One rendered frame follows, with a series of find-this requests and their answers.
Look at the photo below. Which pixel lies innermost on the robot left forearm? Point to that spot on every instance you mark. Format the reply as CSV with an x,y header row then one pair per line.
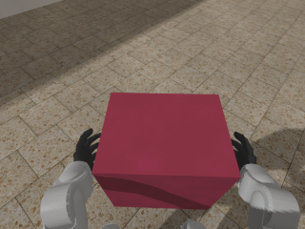
x,y
64,205

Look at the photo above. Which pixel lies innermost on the left robot hand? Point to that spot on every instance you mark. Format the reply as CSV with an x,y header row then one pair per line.
x,y
83,148

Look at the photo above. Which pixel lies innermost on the carton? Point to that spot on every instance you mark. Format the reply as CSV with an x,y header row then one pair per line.
x,y
171,151

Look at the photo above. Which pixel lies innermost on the robot right forearm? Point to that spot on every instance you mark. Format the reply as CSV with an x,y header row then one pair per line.
x,y
270,207

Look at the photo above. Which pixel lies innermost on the right robot hand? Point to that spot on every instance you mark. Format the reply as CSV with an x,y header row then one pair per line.
x,y
244,152

